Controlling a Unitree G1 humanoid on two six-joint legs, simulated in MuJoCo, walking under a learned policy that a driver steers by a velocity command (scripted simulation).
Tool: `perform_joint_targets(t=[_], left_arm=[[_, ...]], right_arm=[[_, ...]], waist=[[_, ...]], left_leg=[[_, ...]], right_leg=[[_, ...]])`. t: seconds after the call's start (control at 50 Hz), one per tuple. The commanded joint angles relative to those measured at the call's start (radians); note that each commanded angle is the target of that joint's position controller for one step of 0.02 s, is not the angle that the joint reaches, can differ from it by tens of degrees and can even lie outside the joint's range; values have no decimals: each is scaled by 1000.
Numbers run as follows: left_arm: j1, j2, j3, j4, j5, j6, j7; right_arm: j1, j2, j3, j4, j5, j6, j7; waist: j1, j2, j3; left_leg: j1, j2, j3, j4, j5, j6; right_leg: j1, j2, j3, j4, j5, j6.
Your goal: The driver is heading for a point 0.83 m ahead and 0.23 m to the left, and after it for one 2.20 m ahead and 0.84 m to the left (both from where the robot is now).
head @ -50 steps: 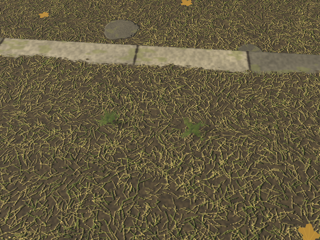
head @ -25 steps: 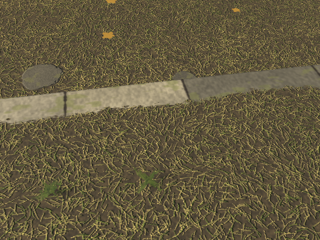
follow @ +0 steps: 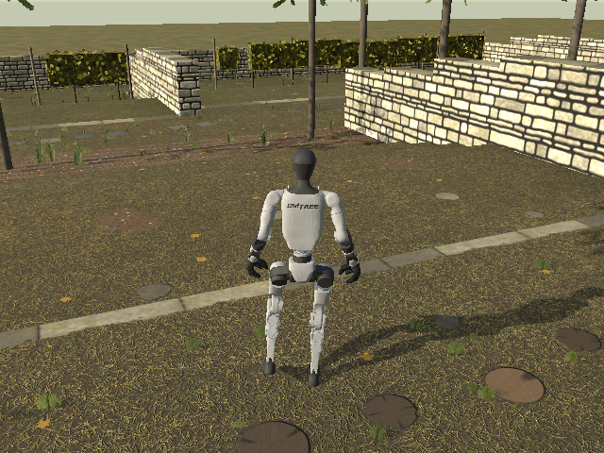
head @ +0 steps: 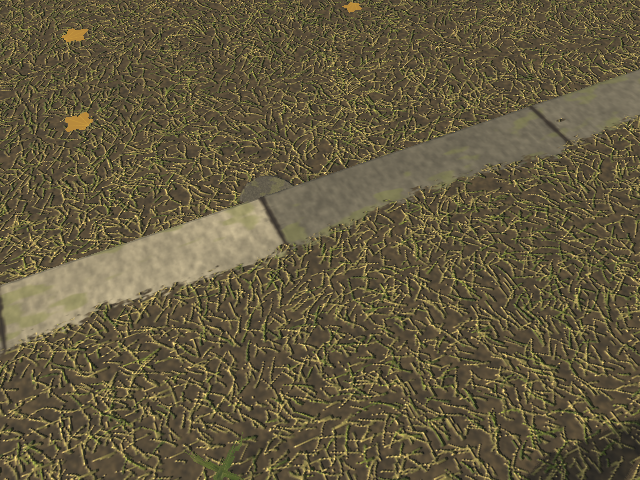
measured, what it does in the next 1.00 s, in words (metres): walks ahead, turning left: left foot, then right foot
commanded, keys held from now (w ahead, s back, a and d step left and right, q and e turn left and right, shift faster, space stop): w+q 0.84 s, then w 0.16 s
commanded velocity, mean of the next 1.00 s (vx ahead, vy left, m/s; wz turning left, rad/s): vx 0.50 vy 0.00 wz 0.44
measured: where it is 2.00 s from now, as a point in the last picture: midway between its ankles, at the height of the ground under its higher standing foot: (231, 347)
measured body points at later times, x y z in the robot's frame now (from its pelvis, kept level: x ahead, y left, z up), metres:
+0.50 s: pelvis +0.28 +0.08 -0.01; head +0.32 +0.08 +0.44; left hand +0.31 +0.36 -0.13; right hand +0.49 -0.15 -0.11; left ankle +0.33 +0.15 -0.74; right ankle +0.17 -0.09 -0.63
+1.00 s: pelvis +0.56 +0.11 +0.00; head +0.58 +0.11 +0.45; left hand +0.54 +0.41 -0.09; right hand +0.79 -0.08 -0.12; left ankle +0.43 +0.18 -0.65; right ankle +0.65 +0.04 -0.74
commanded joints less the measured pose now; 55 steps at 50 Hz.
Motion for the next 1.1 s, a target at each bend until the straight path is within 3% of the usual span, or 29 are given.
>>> perform_joint_targets(t=[0.02,0.08,0.16,0.28,0.34,0.36,0.38,0.4,0.42,0.44,0.46,0.48,0.5,0.52,0.58,0.68,0.74,0.78,0.82,0.84,0.86,0.88,0.9,0.92,0.94,0.96,1.0,1.02,1.1], left_arm=[[-14,121,34,-34,8,-44,6],[21,120,34,1,13,-45,22],[32,134,33,29,8,-44,37],[95,159,42,85,-4,-4,55],[61,202,51,73,-7,19,72],[50,216,53,69,-7,26,78],[27,217,50,62,-13,26,82],[52,163,28,39,8,9,81],[142,50,-10,3,16,-25,56],[44,148,9,-6,-10,-65,32],[-39,162,11,-42,-41,-80,24],[-62,142,6,-49,-27,-84,28],[-63,153,15,-43,-2,-76,36],[-41,151,19,-44,5,-62,36],[-20,121,14,-45,17,-32,46],[-207,75,-7,-87,12,-31,45],[-273,98,0,-108,-5,-44,33],[-271,128,14,-112,-8,-54,25],[-207,150,30,-99,-12,-65,24],[-125,168,43,-79,-7,-70,29],[8,210,57,-65,12,-75,35],[139,298,80,-33,33,-66,38],[173,249,74,-9,5,-59,27],[127,174,53,-20,-6,-55,28],[81,146,42,-27,0,-45,30],[44,127,34,-22,4,-40,29],[15,102,21,-13,11,-42,29],[17,101,21,-3,6,-44,28],[43,160,34,34,-8,-44,30]], right_arm=[[72,-69,-23,-28,-3,24,-7],[-1,-58,-24,-48,-1,22,-5],[-98,-32,-15,-75,-1,11,17],[-226,-9,-1,-166,-3,6,62],[-158,-46,-20,-187,-4,15,72],[-60,-82,-38,-174,-3,19,69],[95,-137,-66,-144,-3,20,57],[226,-231,-93,-124,-6,31,32],[180,-267,-94,-149,-5,22,32],[204,-185,-73,-151,-8,21,32],[165,-143,-62,-156,-11,19,30],[99,-130,-57,-165,-7,18,33],[42,-97,-47,-181,-8,17,30],[13,-91,-42,-198,-17,19,27],[6,-117,-49,-193,-15,14,13],[64,-144,-57,-166,-1,32,-10],[110,-150,-59,-148,4,41,-11],[116,-141,-58,-145,5,46,-14],[90,-136,-58,-151,2,50,-16],[76,-111,-50,-159,-1,50,-16],[67,-53,-29,-174,-11,44,-12],[197,7,-9,-191,5,34,-13],[232,-47,-11,-177,15,29,-15],[156,-117,-29,-169,16,31,-13],[74,-123,-30,-184,3,34,-13],[18,-111,-30,-201,-11,30,-11],[19,-78,-28,-203,-9,30,-1],[30,-60,-24,-197,-8,31,2],[-55,-19,-2,-218,-20,25,7]], waist=[[-24,-71,-64],[6,-75,-22],[48,-76,11],[89,-64,54],[25,-127,-35],[-31,-141,-93],[-122,-113,-171],[-157,38,-278],[-43,250,-393],[-121,108,-420],[-110,46,-276],[-55,-71,-160],[-22,-82,-120],[9,-50,-95],[33,-14,-71],[-40,44,-54],[-69,65,-61],[-58,78,-65],[-12,109,-69],[33,107,-104],[94,47,-217],[70,-224,-361],[74,-332,-349],[95,-210,-207],[90,-130,-123],[74,-99,-54],[30,-131,-26],[20,-141,-33],[33,-113,-25]], left_leg=[[-73,40,-46,-43,121,-13],[-147,4,-81,-192,279,-18],[-133,-33,-39,-423,454,3],[-235,-60,39,-556,302,47],[-51,-150,139,-555,144,101],[86,-186,153,-561,116,128],[332,-208,127,-646,192,170],[644,-21,-155,-657,260,243],[964,210,-740,-778,159,455],[979,191,-736,-846,76,412],[856,156,-579,-857,100,363],[682,112,-469,-875,202,330],[574,77,-396,-893,290,311],[487,52,-363,-919,339,311],[352,15,-283,-953,446,314],[280,-72,-198,-916,334,231],[335,-43,-275,-870,247,213],[398,-16,-349,-818,199,200],[417,-8,-398,-757,203,179],[398,-44,-382,-682,236,153],[325,-91,-309,-469,200,116],[-1,-233,-161,-130,-84,37],[-183,-203,-155,53,-297,19],[-237,-159,-171,125,-215,16],[-226,-126,-130,127,-143,15],[-211,-104,-118,74,-93,17],[-128,-63,-98,-17,-40,20],[-108,-57,-79,-53,-34,17],[-105,-32,-28,-275,90,-2]], right_leg=[[80,-289,183,-246,358,-155],[121,-268,88,-267,382,-113],[183,-267,5,-295,345,-59],[416,-347,-43,-201,524,-53],[430,-344,-89,-14,989,-23],[403,-335,-102,128,1088,-11],[292,-296,-125,346,1011,20],[32,-226,-130,674,555,57],[-389,9,23,1028,-371,114],[-495,-55,199,1059,-349,83],[-529,-97,183,999,-273,66],[-505,-139,162,889,-216,67],[-451,-171,153,800,-182,79],[-393,-184,151,768,-161,92],[-348,-185,116,637,-108,148],[-261,-116,87,254,206,177],[-226,-84,106,143,236,167],[-206,-78,130,88,180,145],[-122,-77,126,49,117,108],[2,-86,117,12,122,80],[218,-211,219,30,97,18],[579,-431,618,-15,-79,-147],[608,-507,887,-113,-331,-196],[494,-467,778,-139,-399,-157],[378,-421,635,-140,-310,-124],[266,-379,537,-161,-192,-117],[155,-319,412,-203,-45,-103],[139,-307,374,-217,5,-110],[129,-305,261,-260,172,-133]])
Keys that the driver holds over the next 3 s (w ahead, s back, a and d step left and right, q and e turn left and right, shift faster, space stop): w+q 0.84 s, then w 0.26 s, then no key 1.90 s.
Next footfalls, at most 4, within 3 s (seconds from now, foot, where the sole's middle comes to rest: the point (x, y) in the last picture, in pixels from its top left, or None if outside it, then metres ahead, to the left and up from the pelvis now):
0.38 left None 0.37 0.16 -0.78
0.86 right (316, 381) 0.69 0.06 -0.78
1.32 left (170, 355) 0.76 0.39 -0.78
1.62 right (274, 315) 0.86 0.16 -0.78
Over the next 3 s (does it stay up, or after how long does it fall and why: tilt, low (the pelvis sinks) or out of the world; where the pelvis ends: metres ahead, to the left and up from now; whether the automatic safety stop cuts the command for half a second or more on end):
stays up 0.78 0.25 0.00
